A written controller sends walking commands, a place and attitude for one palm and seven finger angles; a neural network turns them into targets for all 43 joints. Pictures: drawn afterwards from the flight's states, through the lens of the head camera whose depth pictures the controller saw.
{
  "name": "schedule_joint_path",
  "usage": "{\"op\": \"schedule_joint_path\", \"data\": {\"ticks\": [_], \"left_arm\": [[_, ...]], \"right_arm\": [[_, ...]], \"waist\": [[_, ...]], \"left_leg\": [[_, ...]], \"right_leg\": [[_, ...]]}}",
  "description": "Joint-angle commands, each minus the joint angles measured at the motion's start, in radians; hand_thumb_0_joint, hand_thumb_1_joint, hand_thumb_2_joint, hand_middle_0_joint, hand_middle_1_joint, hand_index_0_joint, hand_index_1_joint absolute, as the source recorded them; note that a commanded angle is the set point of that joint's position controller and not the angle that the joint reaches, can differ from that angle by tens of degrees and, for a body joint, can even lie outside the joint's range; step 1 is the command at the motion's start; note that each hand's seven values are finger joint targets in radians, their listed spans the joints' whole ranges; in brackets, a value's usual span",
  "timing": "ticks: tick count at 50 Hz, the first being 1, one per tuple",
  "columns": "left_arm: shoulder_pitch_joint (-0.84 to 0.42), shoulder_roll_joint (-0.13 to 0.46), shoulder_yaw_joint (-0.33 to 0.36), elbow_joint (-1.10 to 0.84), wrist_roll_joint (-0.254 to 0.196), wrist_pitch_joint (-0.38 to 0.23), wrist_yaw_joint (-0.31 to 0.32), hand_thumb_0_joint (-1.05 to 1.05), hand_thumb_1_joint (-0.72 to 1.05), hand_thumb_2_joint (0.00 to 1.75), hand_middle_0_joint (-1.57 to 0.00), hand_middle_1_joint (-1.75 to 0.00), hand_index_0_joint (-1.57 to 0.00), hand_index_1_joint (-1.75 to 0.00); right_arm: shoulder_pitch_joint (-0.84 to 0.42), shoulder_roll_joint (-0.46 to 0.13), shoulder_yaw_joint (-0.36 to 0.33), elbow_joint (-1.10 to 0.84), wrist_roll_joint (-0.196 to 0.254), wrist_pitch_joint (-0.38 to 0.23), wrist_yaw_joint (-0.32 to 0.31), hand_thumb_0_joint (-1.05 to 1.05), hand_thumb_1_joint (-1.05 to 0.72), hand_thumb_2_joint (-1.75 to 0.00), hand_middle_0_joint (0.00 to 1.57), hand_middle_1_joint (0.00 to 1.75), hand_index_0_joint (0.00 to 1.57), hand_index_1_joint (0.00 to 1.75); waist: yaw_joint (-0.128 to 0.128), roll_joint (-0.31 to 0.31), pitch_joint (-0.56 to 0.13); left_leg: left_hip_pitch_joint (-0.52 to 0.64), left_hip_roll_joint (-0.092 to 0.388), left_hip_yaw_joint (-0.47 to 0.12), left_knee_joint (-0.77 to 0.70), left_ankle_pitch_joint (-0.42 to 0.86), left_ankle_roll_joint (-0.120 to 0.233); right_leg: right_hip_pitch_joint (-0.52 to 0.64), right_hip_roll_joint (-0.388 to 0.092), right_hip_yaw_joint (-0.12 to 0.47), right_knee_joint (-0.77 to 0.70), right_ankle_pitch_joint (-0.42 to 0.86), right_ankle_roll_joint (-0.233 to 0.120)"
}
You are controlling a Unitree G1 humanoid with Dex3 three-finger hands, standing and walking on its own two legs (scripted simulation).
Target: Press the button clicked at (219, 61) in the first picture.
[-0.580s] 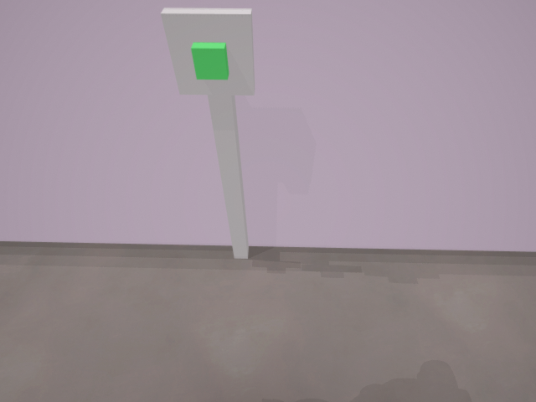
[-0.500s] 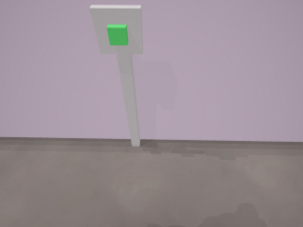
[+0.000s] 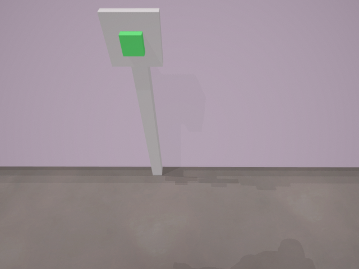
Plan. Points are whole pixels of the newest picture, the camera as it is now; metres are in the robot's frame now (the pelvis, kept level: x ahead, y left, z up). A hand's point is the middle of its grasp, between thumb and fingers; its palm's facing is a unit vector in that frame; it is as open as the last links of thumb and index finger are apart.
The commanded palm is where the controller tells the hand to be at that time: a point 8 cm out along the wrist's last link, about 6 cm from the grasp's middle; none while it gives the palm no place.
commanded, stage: look at it before walking up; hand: left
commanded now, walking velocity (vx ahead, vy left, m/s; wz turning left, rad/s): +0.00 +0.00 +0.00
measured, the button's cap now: (132, 43) +0.73 +0.19 +0.13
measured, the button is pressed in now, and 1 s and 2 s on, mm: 0 0 0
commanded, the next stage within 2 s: take the last steps up to it in 0.36 s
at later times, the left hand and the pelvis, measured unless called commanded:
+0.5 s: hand out of the picture +0.06 +0.23 -0.16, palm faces -0.01 -0.95 -0.32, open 7.3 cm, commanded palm none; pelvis +0.00 +0.00 +0.00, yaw +0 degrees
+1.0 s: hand out of the picture +0.07 +0.18 -0.19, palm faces +0.04 -0.99 -0.13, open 7.3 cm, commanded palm none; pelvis +0.09 +0.02 -0.01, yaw +1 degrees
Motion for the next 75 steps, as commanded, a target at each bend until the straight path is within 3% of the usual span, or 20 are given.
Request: {"op": "schedule_joint_path", "data": {"ticks": [1, 24, 27, 32, 36, 38, 39, 40, 41, 43, 48, 52, 56, 57, 59, 60, 64, 69, 72, 75], "left_arm": [[-0.006, 0.195, 0.04, -0.047, -0.001, -0.017, 0.017, 0.0, 0.9, 0.9, -0.2, -0.3, -0.2, -0.3], [-0.011, 0.202, 0.038, -0.045, -0.002, -0.019, 0.017, 0.0, 0.9, 0.9, -0.2, -0.3, -0.2, -0.3], [0.061, 0.074, 0.006, -0.01, -0.003, 0.001, 0.021, 0.0, 0.9, 0.9, -0.2, -0.3, -0.2, -0.3], [0.163, 0.107, 0.031, 0.003, 0.007, 0.017, 0.009, 0.0, 0.9, 0.9, -0.2, -0.3, -0.2, -0.3], [0.211, 0.081, 0.047, -0.008, 0.013, -0.004, 0.01, 0.0, 0.9, 0.9, -0.2, -0.3, -0.2, -0.3], [0.194, 0.063, 0.048, -0.015, 0.008, -0.009, 0.008, 0.0, 0.9, 0.9, -0.2, -0.3, -0.2, -0.3], [0.183, 0.024, 0.044, -0.024, 0.002, -0.01, 0.004, 0.0, 0.9, 0.9, -0.2, -0.3, -0.2, -0.3], [0.157, -0.026, 0.037, -0.052, -0.002, -0.014, -0.001, 0.0, 0.9, 0.9, -0.2, -0.3, -0.2, -0.3], [0.063, -0.026, 0.03, -0.093, 0.003, -0.023, 0.004, 0.0, 0.9, 0.9, -0.2, -0.3, -0.2, -0.3], [0.049, -0.054, 0.039, -0.088, 0.006, -0.018, 0.003, 0.0, 0.9, 0.9, -0.2, -0.3, -0.2, -0.3], [0.106, -0.121, 0.034, -0.084, 0.01, 0.001, -0.021, 0.0, 0.9, 0.9, -0.2, -0.3, -0.2, -0.3], [0.053, -0.127, 0.039, -0.093, 0.009, 0.003, -0.025, 0.0, 0.9, 0.9, -0.2, -0.3, -0.2, -0.3], [0.153, -0.088, 0.055, -0.068, 0.009, -0.006, -0.024, 0.0, 0.9, 0.9, -0.2, -0.3, -0.2, -0.3], [0.267, -0.054, 0.067, -0.034, 0.01, -0.015, -0.019, 0.0, 0.9, 0.9, -0.2, -0.3, -0.2, -0.3], [0.464, 0.107, 0.099, 0.016, 0.008, -0.03, 0.004, 0.0, 0.9, 0.9, -0.2, -0.3, -0.2, -0.3], [0.404, 0.078, 0.089, 0.009, 0.002, -0.027, 0.013, 0.0, 0.9, 0.9, -0.2, -0.3, -0.2, -0.3], [0.165, -0.054, 0.051, -0.059, 0.022, -0.028, 0.03, 0.0, 0.9, 0.9, -0.2, -0.3, -0.2, -0.3], [0.156, -0.038, 0.039, -0.045, 0.009, -0.025, 0.035, 0.0, 0.9, 0.9, -0.2, -0.3, -0.2, -0.3], [0.186, -0.053, 0.041, -0.066, -0.001, -0.001, 0.043, 0.0, 0.9, 0.9, -0.2, -0.3, -0.2, -0.3], [0.176, -0.05, 0.047, -0.088, 0.005, 0.021, 0.042, 0.0, 0.9, 0.9, -0.2, -0.3, -0.2, -0.3]], "right_arm": [[-0.016, -0.173, -0.035, -0.046, 0.006, -0.022, -0.012, 0.0, -0.9, -0.9, 0.2, 0.3, 0.2, 0.3], [-0.02, -0.177, -0.04, -0.046, 0.004, -0.022, -0.012, 0.0, -0.9, -0.9, 0.2, 0.3, 0.2, 0.3], [0.053, -0.039, -0.007, -0.006, -0.005, -0.002, -0.005, 0.0, -0.9, -0.9, 0.2, 0.3, 0.2, 0.3], [0.065, -0.011, -0.014, -0.02, -0.017, 0.001, 0.008, 0.0, -0.9, -0.9, 0.2, 0.3, 0.2, 0.3], [0.089, 0.015, -0.033, -0.051, -0.01, -0.011, 0.006, 0.0, -0.9, -0.9, 0.2, 0.3, 0.2, 0.3], [0.188, 0.041, -0.035, -0.027, -0.007, -0.025, 0.003, 0.0, -0.9, -0.9, 0.2, 0.3, 0.2, 0.3], [0.309, 0.025, -0.042, 0.015, -0.013, -0.036, -0.002, 0.0, -0.9, -0.9, 0.2, 0.3, 0.2, 0.3], [0.441, -0.047, -0.061, 0.059, -0.029, -0.047, -0.008, 0.0, -0.9, -0.9, 0.2, 0.3, 0.2, 0.3], [0.54, -0.048, -0.059, 0.084, -0.025, -0.046, -0.019, 0.0, -0.9, -0.9, 0.2, 0.3, 0.2, 0.3], [0.476, 0.006, -0.05, 0.059, -0.021, -0.046, -0.024, 0.0, -0.9, -0.9, 0.2, 0.3, 0.2, 0.3], [0.382, 0.061, -0.04, 0.032, -0.011, -0.07, -0.028, 0.0, -0.9, -0.9, 0.2, 0.3, 0.2, 0.3], [0.41, 0.061, -0.047, 0.048, -0.016, -0.058, -0.025, 0.0, -0.9, -0.9, 0.2, 0.3, 0.2, 0.3], [0.395, 0.055, -0.052, 0.05, -0.015, -0.043, -0.023, 0.0, -0.9, -0.9, 0.2, 0.3, 0.2, 0.3], [0.386, 0.066, -0.052, 0.046, -0.007, -0.044, -0.02, 0.0, -0.9, -0.9, 0.2, 0.3, 0.2, 0.3], [0.389, 0.154, -0.038, -0.007, 0.014, -0.043, -0.008, 0.0, -0.9, -0.9, 0.2, 0.3, 0.2, 0.3], [0.332, 0.128, -0.047, -0.01, 0.011, -0.029, -0.007, 0.0, -0.9, -0.9, 0.2, 0.3, 0.2, 0.3], [0.294, 0.192, -0.039, -0.008, -0.006, -0.01, 0.005, 0.0, -0.9, -0.9, 0.2, 0.3, 0.2, 0.3], [0.291, 0.188, -0.016, -0.004, 0.006, -0.003, -0.004, 0.0, -0.9, -0.9, 0.2, 0.3, 0.2, 0.3], [0.26, 0.05, -0.045, -0.039, 0.003, -0.011, -0.013, 0.0, -0.9, -0.9, 0.2, 0.3, 0.2, 0.3], [0.178, 0.002, -0.056, -0.085, 0.003, 0.001, -0.028, 0.0, -0.9, -0.9, 0.2, 0.3, 0.2, 0.3]], "waist": [[0.003, -0.027, -0.075], [0.0, -0.01, -0.074], [-0.003, -0.025, -0.058], [0.036, -0.145, 0.088], [0.023, -0.114, 0.118], [-0.029, -0.062, 0.087], [-0.073, 0.04, 0.046], [-0.108, 0.287, 0.018], [-0.137, 0.328, 0.028], [-0.081, 0.076, 0.113], [-0.014, 0.121, 0.07], [-0.029, 0.115, 0.102], [0.027, 0.085, 0.055], [0.075, 0.021, 0.007], [0.119, -0.345, -0.148], [0.111, -0.289, -0.101], [-0.012, -0.096, 0.031], [-0.024, -0.048, -0.047], [-0.006, 0.082, -0.096], [0.002, 0.249, -0.053]], "left_leg": [[0.076, 0.106, -0.085, -0.005, 0.217, 0.038], [0.083, 0.107, -0.083, -0.008, 0.215, 0.035], [0.057, 0.088, -0.054, 0.007, 0.061, 0.018], [-0.216, 0.017, 0.025, 0.197, -0.204, 0.015], [-0.316, 0.054, 0.047, 0.338, -0.306, 0.018], [-0.118, 0.052, 0.069, 0.176, -0.192, 0.03], [0.073, 0.077, 0.002, 0.092, -0.037, 0.066], [0.222, 0.267, -0.282, 0.03, 0.12, 0.172], [0.232, 0.384, -0.421, -0.047, 0.284, 0.253], [0.096, 0.393, -0.359, -0.07, 0.2, 0.251], [-0.012, 0.247, -0.082, -0.113, 0.14, 0.172], [-0.079, 0.257, -0.06, -0.126, 0.027, 0.171], [-0.115, 0.219, -0.02, 0.031, 0.04, 0.131], [-0.153, 0.165, 0.03, 0.178, 0.074, 0.101], [-0.422, -0.014, 0.107, 0.762, -0.463, 0.036], [-0.441, 0.034, 0.015, 0.899, -0.475, 0.043], [-0.308, 0.112, 0.007, 0.736, -0.286, 0.022], [-0.117, 0.045, 0.051, 0.275, -0.105, -0.006], [0.036, 0.196, -0.068, 0.145, 0.572, 0.064], [0.01, 0.277, -0.13, 0.1, 0.884, 0.146]], "right_leg": [[-0.052, -0.165, 0.104, -0.044, 0.31, 0.001], [-0.049, -0.167, 0.116, -0.047, 0.328, 0.003], [-0.07, -0.155, 0.106, -0.051, 0.099, 0.017], [-0.059, -0.228, 0.231, -0.12, -0.32, -0.064], [-0.004, -0.314, 0.246, -0.05, -0.027, -0.162], [-0.104, -0.265, 0.148, 0.085, 0.129, -0.122], [-0.228, -0.162, 0.049, 0.269, 0.187, -0.063], [-0.432, -0.045, -0.075, 0.563, 0.0, 0.002], [-0.556, -0.014, -0.042, 0.781, -0.342, 0.003], [-0.611, -0.108, 0.053, 0.901, -0.248, 0.002], [-0.489, -0.138, -0.012, 0.625, -0.063, 0.039], [-0.405, -0.112, -0.069, 0.453, -0.017, 0.037], [-0.171, -0.056, -0.114, 0.28, 0.031, 0.02], [-0.025, -0.067, -0.09, 0.222, 0.046, 0.007], [0.207, -0.477, 0.452, -0.013, 0.088, -0.165], [0.072, -0.467, 0.473, -0.053, -0.061, -0.194], [-0.284, -0.359, 0.143, -0.08, 0.05, -0.133], [-0.187, -0.268, 0.02, 0.075, 0.52, -0.094], [-0.234, -0.176, -0.033, 0.205, 0.319, 0.023], [-0.236, -0.102, -0.063, 0.331, -0.043, 0.061]]}}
